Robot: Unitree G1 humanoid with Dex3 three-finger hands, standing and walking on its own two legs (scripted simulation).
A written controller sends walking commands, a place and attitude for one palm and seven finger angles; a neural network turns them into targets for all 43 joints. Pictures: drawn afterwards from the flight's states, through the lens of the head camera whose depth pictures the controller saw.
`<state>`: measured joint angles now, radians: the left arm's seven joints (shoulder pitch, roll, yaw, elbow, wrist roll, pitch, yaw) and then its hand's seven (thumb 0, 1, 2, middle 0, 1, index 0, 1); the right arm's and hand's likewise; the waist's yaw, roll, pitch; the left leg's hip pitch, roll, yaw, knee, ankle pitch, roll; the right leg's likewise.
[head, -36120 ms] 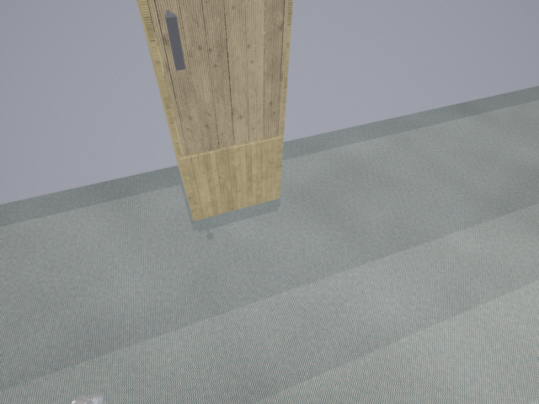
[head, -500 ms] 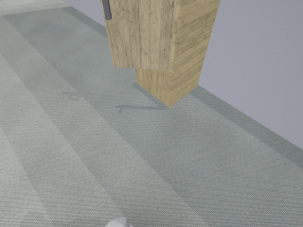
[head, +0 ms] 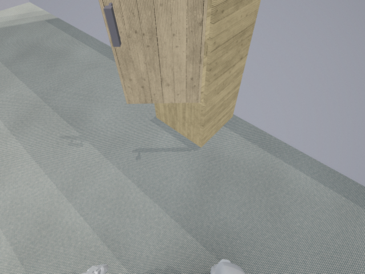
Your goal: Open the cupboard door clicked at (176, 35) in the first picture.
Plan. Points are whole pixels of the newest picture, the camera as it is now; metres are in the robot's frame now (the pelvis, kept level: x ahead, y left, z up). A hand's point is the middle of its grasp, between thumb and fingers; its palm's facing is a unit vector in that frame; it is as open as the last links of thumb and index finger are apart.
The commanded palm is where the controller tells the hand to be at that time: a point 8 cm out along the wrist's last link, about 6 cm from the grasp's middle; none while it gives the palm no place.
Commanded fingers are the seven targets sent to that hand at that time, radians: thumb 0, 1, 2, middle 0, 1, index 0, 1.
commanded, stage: take the last steps up to it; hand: left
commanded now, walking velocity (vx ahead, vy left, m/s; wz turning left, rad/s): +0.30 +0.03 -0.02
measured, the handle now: (114, 24) +0.94 +0.30 +0.09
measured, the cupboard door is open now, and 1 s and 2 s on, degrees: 42 42 42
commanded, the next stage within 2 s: come to a stop and stand still in 0.76 s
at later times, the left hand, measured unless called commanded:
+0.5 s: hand out of the picture +0.14 +0.17 -0.17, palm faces +0.11 -0.98 -0.17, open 7.3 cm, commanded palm none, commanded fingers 0.00 0.90 0.90 -0.20 -0.30 -0.20 -0.30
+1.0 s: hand (121, 177) +0.42 +0.22 -0.17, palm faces -0.02 -0.97 -0.24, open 7.3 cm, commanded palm none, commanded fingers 0.00 0.90 0.90 -0.20 -0.30 -0.20 -0.30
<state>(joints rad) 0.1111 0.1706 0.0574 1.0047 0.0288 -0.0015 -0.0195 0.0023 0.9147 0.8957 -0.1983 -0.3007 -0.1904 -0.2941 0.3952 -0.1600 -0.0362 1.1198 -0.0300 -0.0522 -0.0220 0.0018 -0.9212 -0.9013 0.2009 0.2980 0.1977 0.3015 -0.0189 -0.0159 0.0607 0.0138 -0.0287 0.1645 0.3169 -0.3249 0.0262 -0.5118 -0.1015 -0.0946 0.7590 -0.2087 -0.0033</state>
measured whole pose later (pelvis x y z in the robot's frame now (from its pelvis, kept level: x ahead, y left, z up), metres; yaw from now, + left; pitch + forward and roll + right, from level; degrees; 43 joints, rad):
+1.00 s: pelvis +0.34 +0.03 +0.00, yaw -2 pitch +0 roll +2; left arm 0.16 0.19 0.04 1.05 0.03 -0.03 0.02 0.01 0.93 0.90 -0.20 -0.30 -0.19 -0.29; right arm 0.33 -0.14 -0.03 1.14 -0.02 -0.02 -0.03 0.00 -0.92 -0.90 0.20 0.30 0.20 0.30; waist -0.01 -0.01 0.04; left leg -0.17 0.01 0.17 0.49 -0.32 0.02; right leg -0.30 -0.08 -0.07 0.54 -0.24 0.01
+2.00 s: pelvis +0.31 +0.01 +0.00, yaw -1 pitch +0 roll +1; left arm 0.26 0.17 -0.01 1.05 0.02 -0.01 0.02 0.00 0.91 0.89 -0.20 -0.30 -0.20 -0.30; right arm 0.32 -0.20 0.00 1.08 -0.02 -0.01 -0.01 0.01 -0.91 -0.90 0.20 0.30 0.20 0.30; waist -0.01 0.02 0.02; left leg -0.20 0.04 0.12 0.44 -0.24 -0.01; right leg -0.25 -0.02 -0.05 0.49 -0.24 -0.02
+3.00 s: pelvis +0.36 +0.03 +0.00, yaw +2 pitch +0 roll +0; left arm 0.29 0.18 0.04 1.05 0.04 -0.02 0.02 0.00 0.91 0.89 -0.20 -0.30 -0.20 -0.30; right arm 0.26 -0.18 -0.02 1.07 -0.01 0.01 -0.01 0.01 -0.91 -0.90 0.20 0.30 0.20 0.30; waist 0.04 -0.02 0.04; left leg -0.30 0.03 0.08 0.69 -0.44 0.00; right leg -0.17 -0.04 -0.08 0.50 -0.33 0.00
